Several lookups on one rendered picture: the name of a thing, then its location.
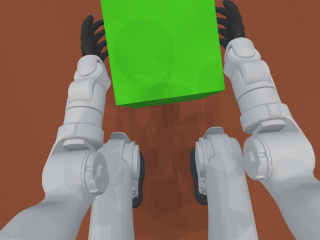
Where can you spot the robot left hand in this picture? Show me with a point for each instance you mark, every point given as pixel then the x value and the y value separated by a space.
pixel 89 40

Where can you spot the robot right upper arm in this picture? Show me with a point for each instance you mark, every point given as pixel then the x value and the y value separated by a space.
pixel 283 161

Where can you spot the robot left upper arm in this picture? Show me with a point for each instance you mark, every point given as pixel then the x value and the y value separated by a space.
pixel 71 182

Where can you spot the right robot forearm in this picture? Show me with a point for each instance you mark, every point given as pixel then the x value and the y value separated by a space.
pixel 256 94

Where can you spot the carton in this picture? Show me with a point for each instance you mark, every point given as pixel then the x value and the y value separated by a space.
pixel 162 51

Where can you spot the right robot foot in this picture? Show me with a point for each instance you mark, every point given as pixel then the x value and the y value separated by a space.
pixel 201 198

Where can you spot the left robot thigh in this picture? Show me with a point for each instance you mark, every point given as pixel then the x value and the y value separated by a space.
pixel 112 212

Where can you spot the robot right hand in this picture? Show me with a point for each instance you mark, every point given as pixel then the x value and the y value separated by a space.
pixel 233 23

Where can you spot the left robot forearm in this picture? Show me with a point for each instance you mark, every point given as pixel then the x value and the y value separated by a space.
pixel 84 112

